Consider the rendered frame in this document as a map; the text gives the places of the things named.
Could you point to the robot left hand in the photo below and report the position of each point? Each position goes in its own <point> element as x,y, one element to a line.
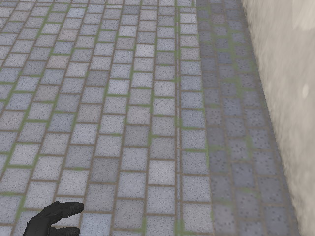
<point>40,225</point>

